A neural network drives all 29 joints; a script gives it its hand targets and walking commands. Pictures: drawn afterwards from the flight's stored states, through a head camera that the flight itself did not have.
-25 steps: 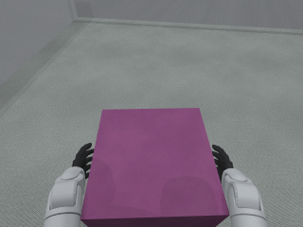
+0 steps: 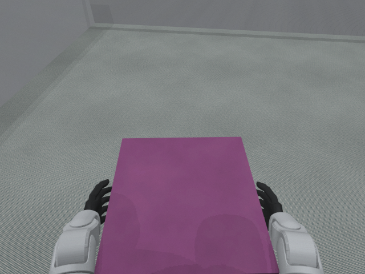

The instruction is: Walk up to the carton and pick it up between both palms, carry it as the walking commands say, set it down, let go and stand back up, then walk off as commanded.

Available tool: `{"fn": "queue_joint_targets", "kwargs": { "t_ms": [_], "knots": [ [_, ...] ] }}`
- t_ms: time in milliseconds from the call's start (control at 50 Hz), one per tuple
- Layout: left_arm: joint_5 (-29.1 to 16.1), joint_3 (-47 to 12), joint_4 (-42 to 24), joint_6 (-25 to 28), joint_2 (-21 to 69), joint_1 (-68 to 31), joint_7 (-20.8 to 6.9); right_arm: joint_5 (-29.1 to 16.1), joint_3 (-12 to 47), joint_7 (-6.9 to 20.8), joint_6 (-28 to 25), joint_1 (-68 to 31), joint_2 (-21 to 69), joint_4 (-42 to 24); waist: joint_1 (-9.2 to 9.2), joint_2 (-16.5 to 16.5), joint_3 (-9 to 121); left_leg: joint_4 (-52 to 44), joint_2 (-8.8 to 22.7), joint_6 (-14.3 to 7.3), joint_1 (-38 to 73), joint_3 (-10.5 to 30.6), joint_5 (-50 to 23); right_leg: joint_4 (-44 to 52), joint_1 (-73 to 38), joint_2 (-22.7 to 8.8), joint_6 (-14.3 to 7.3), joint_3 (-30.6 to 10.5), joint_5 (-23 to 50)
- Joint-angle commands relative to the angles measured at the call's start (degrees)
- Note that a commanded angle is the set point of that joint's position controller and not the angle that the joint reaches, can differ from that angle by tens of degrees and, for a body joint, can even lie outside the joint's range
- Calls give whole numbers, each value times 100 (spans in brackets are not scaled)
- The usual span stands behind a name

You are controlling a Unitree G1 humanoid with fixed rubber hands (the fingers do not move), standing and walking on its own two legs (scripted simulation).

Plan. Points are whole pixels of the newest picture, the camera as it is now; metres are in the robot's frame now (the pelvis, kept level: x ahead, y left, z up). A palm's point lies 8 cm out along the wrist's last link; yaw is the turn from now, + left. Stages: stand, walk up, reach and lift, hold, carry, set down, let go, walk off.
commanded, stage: hold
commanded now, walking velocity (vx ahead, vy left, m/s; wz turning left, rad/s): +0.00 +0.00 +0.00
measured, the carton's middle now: (183, 217) +0.27 +0.00 -0.04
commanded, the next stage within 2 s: carry in 0.80 s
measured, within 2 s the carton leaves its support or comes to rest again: neither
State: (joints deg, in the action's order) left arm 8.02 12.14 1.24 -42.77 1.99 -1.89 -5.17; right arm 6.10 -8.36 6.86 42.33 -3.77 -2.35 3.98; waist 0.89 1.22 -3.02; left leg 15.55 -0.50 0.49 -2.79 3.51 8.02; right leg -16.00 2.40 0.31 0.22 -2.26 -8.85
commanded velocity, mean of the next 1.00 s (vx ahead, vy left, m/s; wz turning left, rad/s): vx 0.00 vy -0.05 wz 0.00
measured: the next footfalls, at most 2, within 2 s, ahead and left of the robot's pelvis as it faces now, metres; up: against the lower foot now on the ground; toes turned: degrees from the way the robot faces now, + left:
none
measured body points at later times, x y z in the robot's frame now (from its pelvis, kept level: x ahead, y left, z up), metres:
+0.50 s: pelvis -0.01 +0.00 +0.00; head -0.02 +0.00 +0.45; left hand +0.26 +0.20 +0.01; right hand +0.27 -0.19 +0.01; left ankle +0.01 +0.13 -0.75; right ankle +0.00 -0.12 -0.75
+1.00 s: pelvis -0.02 -0.01 -0.03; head -0.05 -0.02 +0.42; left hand +0.26 +0.18 +0.02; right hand +0.26 -0.20 +0.02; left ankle +0.01 +0.13 -0.75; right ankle +0.01 -0.12 -0.75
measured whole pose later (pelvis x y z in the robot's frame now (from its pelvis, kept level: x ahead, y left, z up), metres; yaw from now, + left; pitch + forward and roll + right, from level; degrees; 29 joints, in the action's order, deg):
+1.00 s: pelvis -0.02 -0.01 -0.03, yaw -2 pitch +1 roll +0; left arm 3.4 12.3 -2.5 -49.9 0.0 -5.4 -3.1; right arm 3.7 -8.6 3.2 50.5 -6.5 -1.8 -2.1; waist -0.5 1.6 6.7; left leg 38.8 0.9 1.7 -21.5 2.8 18.3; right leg -38.3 21.3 2.5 -0.7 -2.1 -17.9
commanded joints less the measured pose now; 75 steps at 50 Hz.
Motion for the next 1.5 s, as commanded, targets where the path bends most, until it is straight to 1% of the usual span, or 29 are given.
{"fn": "queue_joint_targets", "kwargs": {
  "t_ms": [0, 60, 100, 140, 260, 360, 440, 500, 540, 600, 760, 780, 800, 820, 880, 920, 960, 1000, 1040, 1080, 1140, 1200, 1220, 1260, 1300, 1340, 1400, 1460, 1480],
  "knots": [
    [-1229, -3737, -1274, 392, 3909, -3059, -840, -1005, 3168, 727, -420, -3072, 4258, -1457, -14, -270, 1905, -45, -510, -109, 423, 77, -1152, 36, -439, 475, 5, -88, 1414],
    [-1166, -3673, -1181, 411, 3936, -2997, -859, -1063, 3218, 761, -438, -3236, 4264, -1545, -100, -142, 2054, -12, -551, -96, 303, 20, -1047, -7, -567, 460, 19, -91, 1386],
    [-1184, -3651, -1076, 390, 3925, -3101, -855, -980, 3111, 759, -409, -3182, 4236, -1355, -29, -303, 1942, -23, -512, -115, 351, 53, -983, 3, -416, 469, 15, -66, 1229],
    [-1193, -3701, -1102, 408, 4034, -3272, -888, -1016, 3110, 799, -443, -3304, 4319, -1309, -66, -107, 1870, -25, -524, -102, 261, 28, -762, -3, -343, 474, -14, -38, 987],
    [-1218, -3689, -917, 433, 4265, -3723, -1004, -1035, 3135, 903, -479, -3755, 4541, -1120, -35, -87, 2016, 28, -526, -100, 179, 22, -411, -53, -290, 442, -37, -52, 668],
    [-1287, -3793, -867, 442, 4456, -3757, -1048, -1047, 3159, 960, -502, -3708, 4707, -1056, -14, -127, 2262, 78, -516, -78, 328, 62, -898, -88, -372, 488, -56, -48, 1062],
    [-1197, -3661, -621, 418, 4531, -3693, -1082, -992, 3070, 1025, -484, -3827, 4690, -995, -20, -179, 2096, -7, -480, -95, 204, 69, -689, -50, -355, 499, -74, -24, 821],
    [-1245, -3758, -758, 426, 4582, -3923, -1081, -1065, 3108, 1063, -492, -3761, 4832, -845, -5, 16, 2068, 19, -526, -75, 165, 53, -751, -47, -335, 493, -95, -45, 899],
    [-1193, -3660, -553, 388, 4621, -3737, -1115, -1065, 3105, 1096, -488, -3892, 4806, -929, -48, -113, 2062, 0, -508, -88, 162, 36, -688, -40, -334, 504, -82, -21, 833],
    [-1297, -3844, -794, 447, 4728, -3794, -1113, -1077, 3191, 1087, -540, -3794, 4827, -1059, -3, -88, 2499, 76, -483, -67, 470, 98, -1180, -86, -449, 524, -84, -65, 1184],
    [-1241, -3786, -869, 399, 4535, -3537, -1055, -1091, 3226, 1065, -469, -3513, 4766, -1096, -33, -158, 2192, -5, -528, -68, 407, 65, -1325, -4, -486, 526, -56, -54, 1365],
    [-1419, -3819, -966, 321, 4494, -4296, -1102, -1220, 3433, 964, -356, -3982, 5075, -1119, -27, -7, 3343, 1551, 995, -173, 404, 176, -2095, -1478, 35, -857, -230, 81, 2289],
    [-1460, -3958, -884, 266, 4637, -4044, -1092, -1249, 3560, 932, -291, -3776, 5178, -1205, -11, -189, 3428, 1857, 1028, -268, 190, 260, -2527, -1800, 420, -772, -237, 39, 2504],
    [-1601, -4082, -1038, 179, 4743, -3947, -1070, -1390, 3662, 898, -219, -3812, 5217, -1464, -11, -69, 3503, 2025, 1128, -352, -16, 347, -2735, -1956, 746, -745, -200, 33, 2453],
    [-1894, -4450, -1534, -214, 4907, -4089, -956, -1565, 3827, 735, 164, -3770, 5258, -1850, -13, 225, 3343, 1806, 1335, -452, -581, 675, -1755, -2016, 1269, -596, -173, -19, 1064],
    [-1942, -4515, -1549, -514, 4865, -3950, -856, -1528, 3820, 588, 469, -3558, 5108, -1939, 10, 234, 2985, 1701, 1411, -441, -881, 692, -1398, -2098, 1631, -461, -178, -48, 738],
    [-2240, -4840, -2196, -774, 5067, -4077, -723, -1718, 3988, 465, 747, -3600, 5240, -2430, 36, 406, 2968, 1632, 1494, -455, -1037, 761, -1397, -2107, 1711, -348, -183, -38, 531],
    [-2345, -4869, -2528, -1060, 4969, -3791, -575, -1880, 4119, 335, 1057, -3418, 5255, -2770, 21, 311, 3112, 1870, 1374, -393, -1204, 588, -1225, -2054, 1588, -360, -289, -98, 740],
    [-2419, -4893, -3015, -1363, 4781, -3669, -402, -2000, 4208, 202, 1407, -3263, 5260, -3028, 19, 28, 2891, 2216, 1073, -142, -1627, 142, -565, -1732, 1522, -530, -400, -381, 1098],
    [-2420, -4763, -3393, -1640, 4547, -3265, -213, -2152, 4317, 63, 1717, -2953, 5192, -3370, 14, -585, 2929, 2512, 731, 43, -1944, -217, 309, -1372, 1211, -841, -609, -745, 1524],
    [-2353, -4633, -3637, -2009, 4295, -2740, 33, -2224, 4375, -126, 2093, -2647, 5011, -3650, -22, -1066, 2620, 2481, 366, 141, -2094, -680, 1734, -971, 1546, -1026, -809, -905, 983],
    [-2326, -4678, -4208, -2223, 4149, -2813, 207, -2364, 4414, -214, 2285, -2641, 5048, -3921, -23, -439, 2495, 2133, 397, 76, -1755, -744, 1438, -907, 1964, -801, -750, -675, -95],
    [-2289, -4642, -4261, -2276, 4049, -2679, 248, -2397, 4439, -239, 2333, -2565, 5013, -3978, -18, -517, 2476, 1970, 465, 74, -1674, -692, 1321, -947, 2023, -714, -732, -582, -116],
    [-2292, -4685, -4403, -2387, 4006, -2698, 315, -2389, 4308, -291, 2406, -2468, 4962, -4101, 8, -13, 2560, 1884, 759, -26, -1562, -365, 1194, -1046, 2241, -616, -620, -517, -832],
    [-2284, -4640, -4266, -2480, 3931, -2552, 327, -2317, 4245, -364, 2477, -2376, 4785, -4156, 7, 139, 2433, 1808, 1073, -63, -1614, -107, 1123, -1113, 2407, -486, -546, -437, -1062],
    [-2324, -4628, -4303, -2528, 3940, -2567, 331, -2313, 4213, -401, 2522, -2356, 4783, -4191, -3, 164, 2431, 1857, 1062, -21, -1759, -141, 1203, -1041, 2362, -484, -556, -446, -1251],
    [-2291, -4552, -4122, -2556, 3958, -2470, 345, -2261, 4182, -448, 2561, -2475, 4737, -4241, -6, -543, 2304, 2282, 725, 87, -1894, -520, 1353, -603, 2383, -649, -644, -753, -1530],
    [-2275, -4530, -4037, -2591, 3908, -2420, 342, -2154, 4024, -447, 2590, -2274, 4607, -4068, 17, -556, 2193, 2482, 591, 61, -1684, -612, 1444, -505, 2810, -715, -679, -706, -1993],
    [-2311, -4579, -4118, -2588, 3987, -2633, 347, -2173, 3981, -432, 2581, -2360, 4691, -4072, 42, -313, 2148, 2054, 718, 0, -1507, -443, 1460, -742, 2986, -594, -642, -581, -1981]
  ]
}}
